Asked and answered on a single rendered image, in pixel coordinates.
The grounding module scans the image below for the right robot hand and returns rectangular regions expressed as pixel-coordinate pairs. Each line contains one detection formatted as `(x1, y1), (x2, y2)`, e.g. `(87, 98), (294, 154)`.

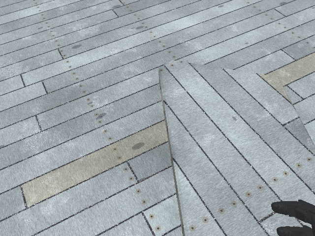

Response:
(271, 200), (315, 236)

